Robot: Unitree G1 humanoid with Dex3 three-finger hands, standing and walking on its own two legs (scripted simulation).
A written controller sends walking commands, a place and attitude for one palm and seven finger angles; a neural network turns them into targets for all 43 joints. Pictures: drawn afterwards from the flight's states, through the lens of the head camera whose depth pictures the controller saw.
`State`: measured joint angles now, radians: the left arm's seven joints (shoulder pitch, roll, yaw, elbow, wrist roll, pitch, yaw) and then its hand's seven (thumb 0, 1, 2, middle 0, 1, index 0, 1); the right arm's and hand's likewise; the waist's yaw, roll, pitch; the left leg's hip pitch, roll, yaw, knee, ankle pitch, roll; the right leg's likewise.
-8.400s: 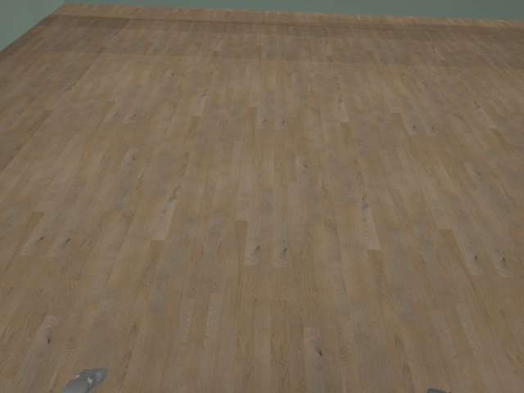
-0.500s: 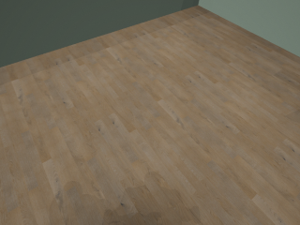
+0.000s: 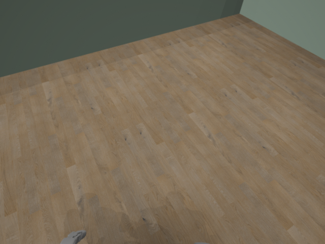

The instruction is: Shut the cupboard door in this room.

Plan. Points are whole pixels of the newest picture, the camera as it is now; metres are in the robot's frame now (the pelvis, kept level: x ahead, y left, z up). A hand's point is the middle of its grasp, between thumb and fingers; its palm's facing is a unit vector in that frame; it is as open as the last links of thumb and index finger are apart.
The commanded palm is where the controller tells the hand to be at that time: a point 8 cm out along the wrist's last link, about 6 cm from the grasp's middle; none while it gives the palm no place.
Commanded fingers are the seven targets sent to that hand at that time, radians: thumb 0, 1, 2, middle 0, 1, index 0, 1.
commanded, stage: turn or walk to find it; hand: left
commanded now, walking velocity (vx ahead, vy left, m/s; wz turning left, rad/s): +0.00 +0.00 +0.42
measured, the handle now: out of the picture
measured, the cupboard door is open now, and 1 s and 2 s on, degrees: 79 79 79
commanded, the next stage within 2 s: none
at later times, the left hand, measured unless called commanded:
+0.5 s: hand out of the picture -0.03 +0.15 -0.16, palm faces +0.28 -0.92 -0.27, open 7.4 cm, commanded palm none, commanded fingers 0.00 0.90 0.90 -0.20 -0.30 -0.20 -0.30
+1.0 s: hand out of the picture -0.08 +0.22 -0.17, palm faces +0.45 -0.86 -0.24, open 7.4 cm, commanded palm none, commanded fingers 0.00 0.90 0.90 -0.20 -0.30 -0.20 -0.30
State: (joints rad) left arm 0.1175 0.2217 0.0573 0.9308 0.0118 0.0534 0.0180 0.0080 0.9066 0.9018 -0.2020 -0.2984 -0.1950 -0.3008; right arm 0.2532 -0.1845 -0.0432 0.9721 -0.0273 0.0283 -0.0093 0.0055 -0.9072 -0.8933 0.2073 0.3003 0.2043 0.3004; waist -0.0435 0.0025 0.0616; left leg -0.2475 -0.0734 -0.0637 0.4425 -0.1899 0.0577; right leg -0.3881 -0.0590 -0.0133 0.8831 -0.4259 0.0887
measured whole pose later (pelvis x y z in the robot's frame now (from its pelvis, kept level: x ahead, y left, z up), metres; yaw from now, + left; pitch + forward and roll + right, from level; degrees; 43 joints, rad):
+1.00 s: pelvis -0.06 -0.01 +0.00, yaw +25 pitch -1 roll -1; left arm 0.17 0.25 0.06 0.96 0.01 0.05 0.01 0.01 0.91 0.90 -0.20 -0.30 -0.20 -0.30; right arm 0.19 -0.18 -0.03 0.95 -0.02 0.02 -0.01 0.00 -0.91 -0.89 0.21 0.30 0.20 0.30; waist 0.00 -0.02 0.07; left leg -0.20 -0.04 -0.02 0.44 -0.22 0.05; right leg -0.43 -0.09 -0.02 1.00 -0.40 0.10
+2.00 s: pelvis -0.13 -0.06 +0.00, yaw +50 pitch -1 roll -1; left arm 0.21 0.25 0.07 0.99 0.02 0.05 0.01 0.01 0.91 0.90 -0.20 -0.30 -0.20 -0.30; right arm 0.16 -0.18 -0.02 0.95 -0.02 0.01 -0.01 0.00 -0.91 -0.89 0.21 0.30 0.20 0.30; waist 0.02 -0.03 0.06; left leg -0.19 -0.04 0.01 0.44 -0.23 0.06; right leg -0.46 -0.10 -0.03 1.07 -0.37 0.10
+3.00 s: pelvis -0.18 -0.12 +0.00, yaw +73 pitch -1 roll -1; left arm 0.21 0.26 0.07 0.99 0.02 0.06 0.01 0.01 0.91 0.90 -0.20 -0.30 -0.19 -0.30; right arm 0.15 -0.18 -0.03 0.95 -0.02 0.01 -0.01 0.00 -0.91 -0.89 0.21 0.30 0.20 0.30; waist 0.02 -0.03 0.07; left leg -0.20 -0.02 0.01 0.45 -0.24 0.05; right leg -0.46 -0.10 -0.04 1.09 -0.38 0.09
